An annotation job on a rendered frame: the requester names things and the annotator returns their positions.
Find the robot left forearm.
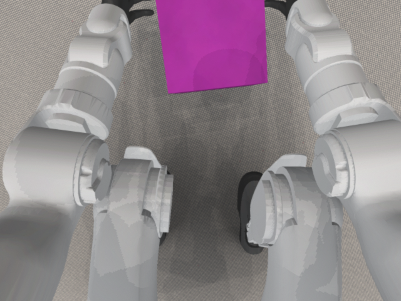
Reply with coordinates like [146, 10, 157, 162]
[3, 3, 133, 188]

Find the robot left hand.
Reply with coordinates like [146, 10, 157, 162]
[102, 0, 154, 24]

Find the robot right upper arm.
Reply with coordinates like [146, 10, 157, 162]
[312, 119, 401, 301]

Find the robot left thigh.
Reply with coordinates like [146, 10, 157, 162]
[87, 158, 173, 301]

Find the robot right hand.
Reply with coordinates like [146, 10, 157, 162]
[264, 0, 297, 20]

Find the left robot shin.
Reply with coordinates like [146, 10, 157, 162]
[93, 146, 163, 238]

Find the robot right forearm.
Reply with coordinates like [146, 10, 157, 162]
[284, 0, 401, 135]

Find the robot left upper arm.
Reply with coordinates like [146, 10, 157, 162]
[0, 126, 112, 301]

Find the carton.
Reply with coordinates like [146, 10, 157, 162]
[155, 0, 268, 93]

